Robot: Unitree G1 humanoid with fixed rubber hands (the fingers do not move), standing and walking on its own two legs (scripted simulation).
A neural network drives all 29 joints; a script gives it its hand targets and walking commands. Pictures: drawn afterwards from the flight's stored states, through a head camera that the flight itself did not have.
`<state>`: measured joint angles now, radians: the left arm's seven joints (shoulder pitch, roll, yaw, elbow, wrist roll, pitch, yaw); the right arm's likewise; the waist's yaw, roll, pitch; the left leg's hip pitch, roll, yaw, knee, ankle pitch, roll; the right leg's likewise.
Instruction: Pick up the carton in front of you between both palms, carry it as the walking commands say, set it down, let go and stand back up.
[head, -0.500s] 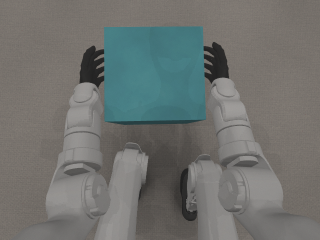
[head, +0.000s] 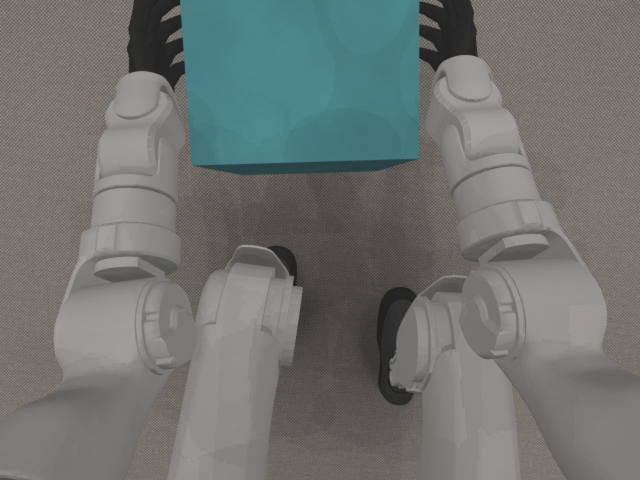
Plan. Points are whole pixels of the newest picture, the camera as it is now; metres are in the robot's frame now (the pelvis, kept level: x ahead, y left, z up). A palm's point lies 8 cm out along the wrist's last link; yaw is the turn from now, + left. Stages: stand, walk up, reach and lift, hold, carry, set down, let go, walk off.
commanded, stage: set down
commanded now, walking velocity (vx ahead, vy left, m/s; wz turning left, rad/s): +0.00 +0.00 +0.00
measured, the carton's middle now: (305, 85) +0.51 +0.11 -0.23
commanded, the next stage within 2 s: none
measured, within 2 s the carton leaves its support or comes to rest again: rests again in 1.10 s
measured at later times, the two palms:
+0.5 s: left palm (162, 78) +0.47 +0.26 -0.17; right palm (445, 71) +0.53 -0.04 -0.18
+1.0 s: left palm (159, 81) +0.47 +0.27 -0.19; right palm (442, 70) +0.54 -0.04 -0.19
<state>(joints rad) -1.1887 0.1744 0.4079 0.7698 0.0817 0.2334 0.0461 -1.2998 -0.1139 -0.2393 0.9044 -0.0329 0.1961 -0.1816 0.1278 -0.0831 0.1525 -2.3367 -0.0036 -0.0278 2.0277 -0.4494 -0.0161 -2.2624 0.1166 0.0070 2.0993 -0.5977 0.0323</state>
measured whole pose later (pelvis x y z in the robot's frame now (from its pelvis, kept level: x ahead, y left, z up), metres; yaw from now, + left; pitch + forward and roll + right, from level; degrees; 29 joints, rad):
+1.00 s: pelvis -0.01 +0.00 -0.03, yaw +0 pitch +37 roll +1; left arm -1.30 0.28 0.46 1.03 0.06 0.14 -0.04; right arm -1.43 -0.14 -0.26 1.09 -0.12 0.14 -0.07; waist 0.13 -0.04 0.29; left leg -2.32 0.01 -0.01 2.13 -0.46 -0.02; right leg -2.26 0.14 0.02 2.21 -0.61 0.03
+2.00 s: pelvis +0.02 +0.01 +0.10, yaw +1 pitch +46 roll -2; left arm -1.02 0.28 0.34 0.80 -0.08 0.13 0.01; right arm -1.14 -0.23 -0.16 0.84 0.01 0.18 -0.12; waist 0.13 -0.04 -0.03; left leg -2.09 -0.02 -0.02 1.73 -0.44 0.00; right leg -2.01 0.09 0.03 1.79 -0.58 0.03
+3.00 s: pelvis +0.11 +0.03 +0.35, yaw +3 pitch +23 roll -1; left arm -0.08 0.22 0.11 0.51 -0.02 0.01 -0.09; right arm -0.17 -0.13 -0.13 0.57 -0.07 0.02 -0.04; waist 0.07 0.01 -0.05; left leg -0.84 -0.04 -0.03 0.71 -0.26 0.03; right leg -0.75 0.02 0.07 0.71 -0.35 0.03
